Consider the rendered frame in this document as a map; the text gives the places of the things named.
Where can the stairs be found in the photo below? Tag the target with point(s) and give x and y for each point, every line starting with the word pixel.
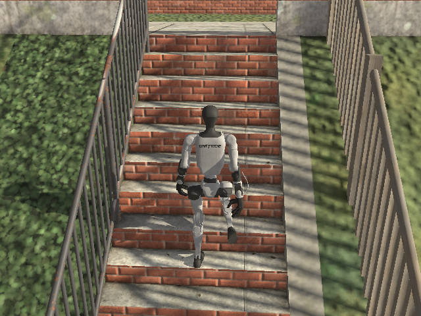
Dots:
pixel 150 268

